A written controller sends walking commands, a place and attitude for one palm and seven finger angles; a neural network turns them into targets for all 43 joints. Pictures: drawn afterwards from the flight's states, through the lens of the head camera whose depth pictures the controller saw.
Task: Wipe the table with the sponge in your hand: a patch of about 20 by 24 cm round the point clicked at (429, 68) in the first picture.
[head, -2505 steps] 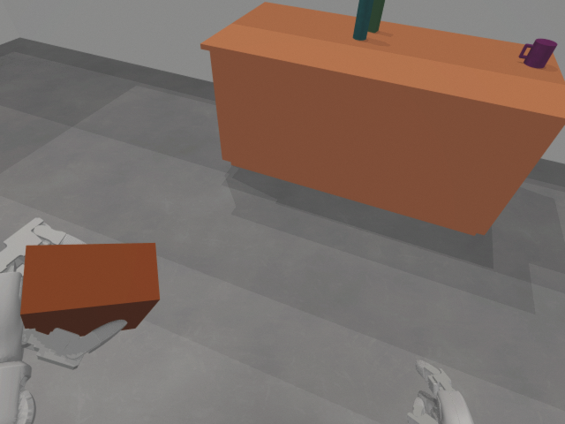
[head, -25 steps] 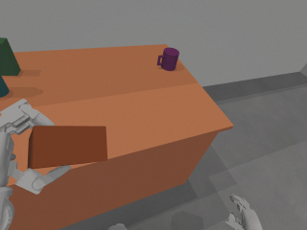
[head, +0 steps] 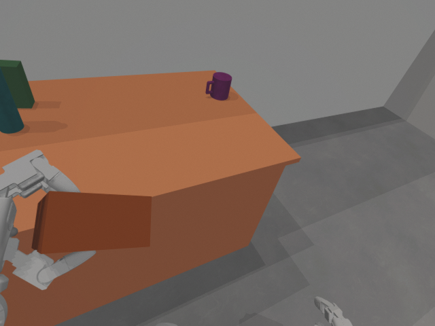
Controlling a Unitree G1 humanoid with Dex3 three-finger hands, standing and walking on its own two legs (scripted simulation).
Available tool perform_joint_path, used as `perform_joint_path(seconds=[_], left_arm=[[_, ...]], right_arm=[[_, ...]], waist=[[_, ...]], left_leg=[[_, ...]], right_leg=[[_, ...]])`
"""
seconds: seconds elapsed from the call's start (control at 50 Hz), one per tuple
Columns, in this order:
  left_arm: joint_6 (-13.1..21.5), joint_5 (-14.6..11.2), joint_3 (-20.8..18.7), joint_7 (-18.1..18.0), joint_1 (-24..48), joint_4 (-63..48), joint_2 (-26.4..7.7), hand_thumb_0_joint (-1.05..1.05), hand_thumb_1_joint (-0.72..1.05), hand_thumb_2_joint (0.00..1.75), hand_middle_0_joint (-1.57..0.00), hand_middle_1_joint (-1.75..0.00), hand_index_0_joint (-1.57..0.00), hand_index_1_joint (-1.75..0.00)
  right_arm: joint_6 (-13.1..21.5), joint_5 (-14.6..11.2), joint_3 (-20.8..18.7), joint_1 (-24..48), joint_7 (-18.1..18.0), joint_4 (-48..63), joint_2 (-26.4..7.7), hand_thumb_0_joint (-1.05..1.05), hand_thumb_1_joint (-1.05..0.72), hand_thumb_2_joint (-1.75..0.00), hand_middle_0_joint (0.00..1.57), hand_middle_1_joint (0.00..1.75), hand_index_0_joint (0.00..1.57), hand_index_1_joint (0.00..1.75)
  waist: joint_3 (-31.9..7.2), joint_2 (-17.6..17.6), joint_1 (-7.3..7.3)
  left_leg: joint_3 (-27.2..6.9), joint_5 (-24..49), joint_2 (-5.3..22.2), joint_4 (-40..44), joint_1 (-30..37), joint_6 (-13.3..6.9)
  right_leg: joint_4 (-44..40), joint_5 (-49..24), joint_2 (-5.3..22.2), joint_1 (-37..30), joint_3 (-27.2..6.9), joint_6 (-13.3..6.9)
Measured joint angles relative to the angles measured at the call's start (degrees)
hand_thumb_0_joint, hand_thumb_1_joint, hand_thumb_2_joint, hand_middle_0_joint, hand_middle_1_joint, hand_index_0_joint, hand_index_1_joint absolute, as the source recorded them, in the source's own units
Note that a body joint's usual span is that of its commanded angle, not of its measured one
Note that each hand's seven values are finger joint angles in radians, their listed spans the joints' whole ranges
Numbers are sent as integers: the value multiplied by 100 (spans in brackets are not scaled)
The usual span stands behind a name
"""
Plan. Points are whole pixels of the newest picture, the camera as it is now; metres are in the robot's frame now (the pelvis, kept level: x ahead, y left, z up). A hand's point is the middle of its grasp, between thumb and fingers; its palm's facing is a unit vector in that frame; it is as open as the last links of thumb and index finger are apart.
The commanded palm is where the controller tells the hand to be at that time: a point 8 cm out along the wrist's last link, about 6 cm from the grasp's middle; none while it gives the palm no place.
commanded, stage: stop stepping back and stand still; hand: left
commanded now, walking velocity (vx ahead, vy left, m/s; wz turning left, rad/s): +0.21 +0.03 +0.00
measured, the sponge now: (102, 223) +0.21 +0.19 +0.16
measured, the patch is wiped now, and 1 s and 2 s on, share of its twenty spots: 1.00 1.00 1.00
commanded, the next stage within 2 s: stand and wait in 1.64 s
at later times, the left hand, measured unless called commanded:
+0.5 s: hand out of the picture +0.04 +0.27 +0.18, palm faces +0.44 -0.82 -0.37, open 10.0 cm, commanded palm -0.01 +0.30 +0.19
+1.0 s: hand out of the picture -0.06 +0.27 +0.20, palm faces +0.45 -0.81 -0.36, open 10.0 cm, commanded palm -0.11 +0.29 +0.19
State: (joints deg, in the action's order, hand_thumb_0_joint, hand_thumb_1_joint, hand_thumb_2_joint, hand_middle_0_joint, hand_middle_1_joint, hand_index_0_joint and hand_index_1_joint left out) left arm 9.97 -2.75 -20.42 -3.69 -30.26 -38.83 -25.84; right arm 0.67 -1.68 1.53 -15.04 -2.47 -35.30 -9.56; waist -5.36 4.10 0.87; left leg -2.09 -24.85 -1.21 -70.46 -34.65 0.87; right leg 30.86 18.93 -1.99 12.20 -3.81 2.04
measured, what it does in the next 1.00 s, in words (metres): walks backwards: left foot, then right foot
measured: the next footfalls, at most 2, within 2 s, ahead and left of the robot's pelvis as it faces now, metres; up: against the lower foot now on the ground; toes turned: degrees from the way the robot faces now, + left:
left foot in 0.06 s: +0.00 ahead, +0.10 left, +0.00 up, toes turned +1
right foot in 0.44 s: -0.09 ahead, -0.09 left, +0.00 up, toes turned -4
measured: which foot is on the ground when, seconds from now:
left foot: up 0.00-0.04, down 0.06-0.46, up 0.48-0.70, down 0.72-1.00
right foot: down 0.00-0.08, up 0.10-0.42, down 0.44-0.74, up 0.76-1.00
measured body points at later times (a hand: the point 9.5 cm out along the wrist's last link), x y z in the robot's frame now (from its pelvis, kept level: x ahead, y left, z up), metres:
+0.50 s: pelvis -0.16 +0.01 -0.01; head -0.22 +0.02 +0.44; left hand +0.01 +0.32 +0.20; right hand +0.00 -0.19 -0.09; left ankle -0.07 +0.09 -0.69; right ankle -0.13 -0.08 -0.73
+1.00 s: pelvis -0.27 +0.01 +0.00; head -0.31 +0.01 +0.44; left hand -0.09 +0.31 +0.21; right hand -0.15 -0.22 -0.10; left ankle -0.28 +0.13 -0.72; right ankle -0.23 -0.13 -0.72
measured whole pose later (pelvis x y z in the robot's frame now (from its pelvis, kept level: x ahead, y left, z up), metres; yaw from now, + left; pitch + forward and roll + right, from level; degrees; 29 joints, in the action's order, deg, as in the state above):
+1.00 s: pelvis -0.27 +0.01 +0.00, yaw +2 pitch +0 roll -1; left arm 7.1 -3.9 -23.0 -5.9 -22.4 -23.7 -23.6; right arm 6.5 -2.5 2.8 -21.6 -2.8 -36.5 -11.1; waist -6.8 -1.3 1.7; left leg 0.3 -22.2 2.9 -40.5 -18.3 -0.2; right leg 40.4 16.2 2.1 22.3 2.6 0.0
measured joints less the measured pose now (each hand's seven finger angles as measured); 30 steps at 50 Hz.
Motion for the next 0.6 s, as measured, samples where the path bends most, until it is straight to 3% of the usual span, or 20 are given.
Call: perform_joint_path(seconds=[0.02, 0.06, 0.08, 0.14, 0.18, 0.24, 0.32, 0.4, 0.44, 0.46, 0.5, 0.56, 0.6], left_arm=[[-7, -1, -72, -8, 57, 62, -25, -1, -56, 107, -76, -139, -80, -138], [2, 10, -178, -69, 399, 304, -48, -1, -56, 107, -76, -139, -80, -138], [-3, 10, -222, -120, 609, 437, -27, -1, -56, 107, -76, -139, -80, -138], [-169, 32, -457, -297, 911, 877, 29, -1, -56, 107, -76, -140, -79, -139], [-409, 32, -478, -336, 674, 905, 162, -1, -56, 107, -76, -140, -79, -139], [-586, 63, -136, -271, 249, 613, 350, -1, -55, 107, -75, -140, -79, -139], [-424, 113, 334, -129, -74, 312, 290, -1, -56, 107, -76, -140, -79, -139], [-333, 99, 196, -130, 162, 734, 42, -1, -56, 107, -76, -140, -80, -139], [-404, 63, 26, -163, 415, 1091, -11, -1, -56, 107, -76, -140, -80, -139], [-444, 66, -7, -161, 601, 1281, 28, -1, -56, 107, -76, -140, -80, -139], [-527, 74, 84, -122, 985, 1570, 196, -1, -56, 107, -76, -140, -79, -139], [-500, 45, 214, -52, 1093, 1694, 466, -1, -56, 107, -76, -140, -79, -139], [-488, 35, 258, -38, 913, 1577, 586, -1, -56, 107, -76, -140, -79, -139]], right_arm=[[-35, -12, -6, -89, -28, 60, -68, 1, -90, -90, 20, 30, 20, 30], [4, -51, -43, -175, -91, 234, -309, 1, -90, -90, 20, 30, 20, 30], [63, -53, -99, -153, -117, 314, -460, 1, -90, -90, 20, 30, 20, 30], [133, -59, -185, 214, -107, 222, -399, 1, -90, -90, 20, 30, 20, 30], [219, -5, -147, 286, -20, 252, -267, 2, -90, -90, 20, 30, 20, 30], [399, 0, -37, 157, 150, 232, -73, 1, -90, -90, 20, 30, 20, 30], [516, -10, 172, -76, 210, 56, 71, 1, -90, -90, 20, 30, 20, 30], [452, 45, 261, -121, 94, -139, 112, 1, -90, -90, 20, 30, 20, 30], [388, 61, 276, -103, 36, -134, 86, 1, -90, -90, 20, 30, 20, 30], [356, 57, 262, -62, 18, -121, 34, 1, -90, -90, 20, 30, 20, 30], [280, 6, 196, 18, 4, -192, -77, 1, -90, -90, 20, 30, 20, 30], [185, -88, 185, 16, 62, -327, -83, 2, -90, -90, 20, 30, 20, 30], [133, -107, 184, -2, 95, -186, -90, 2, -90, -90, 20, 30, 20, 30]], waist=[[-93, 53, 38], [-109, -15, 112], [-53, -132, 143], [365, 162, 17], [448, 243, 66], [373, 291, 152], [116, 198, 69], [-86, -182, -70], [-135, -366, -109], [-94, -521, -145], [50, -784, -145], [-99, -467, -277], [-289, -181, -217]], left_leg=[[26, 51, 50, 339, 267, -29], [-45, 430, 209, 1848, 936, -126], [-106, 45, 227, 2428, 1156, -208], [264, 89, -2, 2363, 1043, -451], [436, 399, -25, 2510, 1122, -483], [472, 684, -64, 2827, 1242, -486], [456, 1036, -19, 3204, 1236, -481], [406, 1336, 126, 3444, 1097, -398], [384, 1076, 163, 3225, 900, -330], [325, 611, 226, 2883, 725, -295], [118, 44, 241, 1271, 211, -252], [123, 401, 57, -657, -205, -241], [192, 582, 130, -966, -207, -302]], right_leg=[[56, -33, 61, 120, 40, 14], [435, 8, 135, 494, 215, 30], [739, 98, 143, 747, 299, 21], [1703, 613, 227, 1337, -7, -155], [2042, 597, 155, 1524, 49, -169], [2310, 290, 54, 1625, 253, -173], [2350, 171, 6, 1578, 558, -239], [1524, 425, -42, 1021, 746, -373], [660, 292, -45, 472, 842, -474], [363, -193, -98, 376, 929, -514], [352, -420, -217, 344, 1176, -542], [341, -469, -138, 503, 1121, -562], [319, -601, -57, 785, 1028, -579]])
